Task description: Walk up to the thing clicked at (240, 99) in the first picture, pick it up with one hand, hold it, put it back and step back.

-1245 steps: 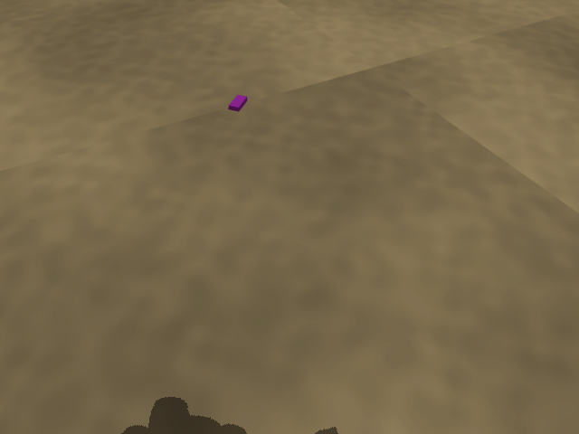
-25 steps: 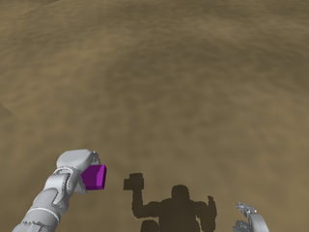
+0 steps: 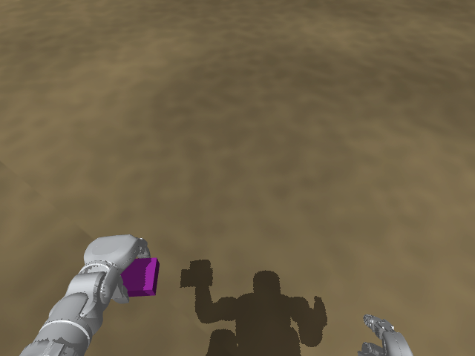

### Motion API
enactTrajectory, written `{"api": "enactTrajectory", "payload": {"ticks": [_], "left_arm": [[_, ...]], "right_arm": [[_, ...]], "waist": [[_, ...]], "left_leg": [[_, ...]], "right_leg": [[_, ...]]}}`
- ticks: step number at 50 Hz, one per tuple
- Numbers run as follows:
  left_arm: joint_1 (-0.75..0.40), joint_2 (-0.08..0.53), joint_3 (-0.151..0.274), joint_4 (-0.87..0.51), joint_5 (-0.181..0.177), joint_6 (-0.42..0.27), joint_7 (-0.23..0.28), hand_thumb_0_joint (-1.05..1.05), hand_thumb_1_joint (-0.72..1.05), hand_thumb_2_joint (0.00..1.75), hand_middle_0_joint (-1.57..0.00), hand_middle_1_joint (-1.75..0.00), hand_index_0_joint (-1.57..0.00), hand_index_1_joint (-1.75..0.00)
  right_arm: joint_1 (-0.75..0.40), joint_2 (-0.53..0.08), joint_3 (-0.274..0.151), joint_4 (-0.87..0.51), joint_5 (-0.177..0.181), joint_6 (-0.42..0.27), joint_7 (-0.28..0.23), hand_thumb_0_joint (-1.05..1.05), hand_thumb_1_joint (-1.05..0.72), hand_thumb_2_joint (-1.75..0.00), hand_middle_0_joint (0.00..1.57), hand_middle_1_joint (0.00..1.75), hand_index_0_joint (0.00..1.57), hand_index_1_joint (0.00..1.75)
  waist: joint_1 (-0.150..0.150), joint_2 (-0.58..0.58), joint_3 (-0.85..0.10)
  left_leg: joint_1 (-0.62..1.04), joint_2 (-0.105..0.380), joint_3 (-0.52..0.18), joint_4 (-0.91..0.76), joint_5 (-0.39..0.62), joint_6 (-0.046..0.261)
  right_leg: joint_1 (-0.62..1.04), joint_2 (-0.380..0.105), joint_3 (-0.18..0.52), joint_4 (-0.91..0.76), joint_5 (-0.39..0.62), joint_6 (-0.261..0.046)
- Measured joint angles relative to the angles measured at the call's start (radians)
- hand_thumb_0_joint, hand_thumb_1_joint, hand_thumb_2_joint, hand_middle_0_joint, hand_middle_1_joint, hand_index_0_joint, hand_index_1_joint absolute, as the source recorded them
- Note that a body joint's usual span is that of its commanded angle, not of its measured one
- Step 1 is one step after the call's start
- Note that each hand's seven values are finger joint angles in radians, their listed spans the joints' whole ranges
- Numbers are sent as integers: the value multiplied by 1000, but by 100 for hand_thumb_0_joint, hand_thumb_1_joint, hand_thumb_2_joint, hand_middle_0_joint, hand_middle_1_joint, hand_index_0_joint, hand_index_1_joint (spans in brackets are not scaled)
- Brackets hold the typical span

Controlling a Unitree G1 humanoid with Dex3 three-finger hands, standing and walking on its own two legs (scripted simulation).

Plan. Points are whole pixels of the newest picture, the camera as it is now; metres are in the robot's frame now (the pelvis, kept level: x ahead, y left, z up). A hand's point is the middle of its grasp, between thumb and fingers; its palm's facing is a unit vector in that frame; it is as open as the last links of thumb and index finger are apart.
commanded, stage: crouch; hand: left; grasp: from above
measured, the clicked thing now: (122, 277) +0.29 +0.24 -0.11
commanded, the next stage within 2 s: lower in 1.74 s
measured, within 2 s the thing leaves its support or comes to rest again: neither
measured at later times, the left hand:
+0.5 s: hand (141, 282) +0.35 +0.26 -0.29, palm faces -0.42 +0.03 -0.91, open 9.2 cm
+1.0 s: hand (153, 295) +0.38 +0.28 -0.50, palm faces -0.46 -0.02 -0.89, open 9.2 cm
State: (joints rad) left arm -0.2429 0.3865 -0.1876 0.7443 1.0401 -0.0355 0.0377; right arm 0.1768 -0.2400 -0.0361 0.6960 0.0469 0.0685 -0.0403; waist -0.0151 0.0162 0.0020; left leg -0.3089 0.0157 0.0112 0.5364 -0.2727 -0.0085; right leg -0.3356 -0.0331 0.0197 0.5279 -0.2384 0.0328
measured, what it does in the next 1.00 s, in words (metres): lowers itself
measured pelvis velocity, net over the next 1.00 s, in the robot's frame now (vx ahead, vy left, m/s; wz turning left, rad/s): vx -0.07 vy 0.01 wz -0.03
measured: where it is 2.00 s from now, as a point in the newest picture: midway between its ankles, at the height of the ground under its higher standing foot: outside the picture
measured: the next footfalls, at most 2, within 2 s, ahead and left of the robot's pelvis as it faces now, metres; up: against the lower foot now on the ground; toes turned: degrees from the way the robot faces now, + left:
none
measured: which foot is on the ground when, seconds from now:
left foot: down 0.00-1.00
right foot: down 0.00-1.00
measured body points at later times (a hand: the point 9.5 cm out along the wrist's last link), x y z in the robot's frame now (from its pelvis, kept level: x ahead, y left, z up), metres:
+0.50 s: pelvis -0.05 +0.01 -0.17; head +0.10 +0.03 +0.25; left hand +0.37 +0.25 -0.24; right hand -0.01 -0.28 -0.29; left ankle +0.00 +0.13 -0.73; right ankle +0.02 -0.14 -0.73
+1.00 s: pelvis -0.07 +0.01 -0.33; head +0.17 +0.06 +0.05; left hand +0.40 +0.27 -0.45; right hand -0.01 -0.28 -0.44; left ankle +0.00 +0.13 -0.73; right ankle +0.02 -0.14 -0.73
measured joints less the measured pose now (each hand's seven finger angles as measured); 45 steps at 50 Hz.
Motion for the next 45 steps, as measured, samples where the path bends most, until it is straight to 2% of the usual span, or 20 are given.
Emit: {"api": "enactTrajectory", "payload": {"ticks": [5, 12, 17, 23, 32, 39, 45], "left_arm": [[-57, 3, 12, 124, 56, -28, 104, 1, 17, 25, -78, -36, -83, -32], [-192, 19, 41, 287, 130, -47, 242, 1, 18, 25, -78, -36, -82, -32], [-298, 43, 80, 393, 148, -44, 301, 1, 19, 24, -77, -37, -81, -33], [-394, 80, 126, 449, 140, -34, 316, 1, 19, 25, -75, -38, -80, -34], [-487, 129, 180, 488, 137, -43, 287, 0, 18, 31, -74, -40, -78, -36], [-530, 179, 222, 516, 165, -100, 277, 0, 17, 31, -74, -40, -79, -36], [-568, 225, 253, 527, 205, -134, 300, 0, 17, 31, -75, -40, -79, -35]], "right_arm": [[-1, -4, -10, 14, -20, -4, 17, 0, -89, -89, 20, 30, 20, 30], [27, -28, -38, 27, -50, -26, 41, 0, -89, -89, 20, 30, 20, 30], [49, -36, -45, 29, -63, -41, 42, 0, -89, -89, 20, 30, 20, 30], [70, -23, -43, 40, -76, -61, 32, 0, -89, -89, 20, 30, 20, 30], [60, 16, -18, 49, -93, -83, 39, 0, -89, -89, 20, 30, 20, 30], [30, 19, 12, 44, -111, -107, 67, 0, -89, -89, 20, 30, 20, 30], [4, 2, 24, 42, -132, -125, 94, 0, -89, -89, 20, 30, 20, 30]], "waist": [[-15, -20, -15], [-44, -26, -90], [-80, -17, -138], [-117, 4, -177], [-150, 26, -187], [-169, 23, -181], [-180, 3, -165]], "left_leg": [[-146, 3, -13, 122, -40, -2], [-504, 9, -33, 441, -153, -3], [-769, 9, -40, 678, -230, 1], [-1058, 4, -48, 923, -297, 7], [-1374, -9, -61, 1193, -351, 12], [-1561, -20, -81, 1353, -380, 9], [-1681, -31, -102, 1470, -406, 0]], "right_leg": [[-135, 3, -10, 106, -35, -1], [-479, 11, -18, 402, -136, 6], [-742, 13, -16, 631, -208, 10], [-1026, 13, -13, 868, -271, 13], [-1335, 8, -12, 1131, -327, 16], [-1512, 4, -22, 1285, -359, 20], [-1623, 0, -35, 1397, -389, 19]]}}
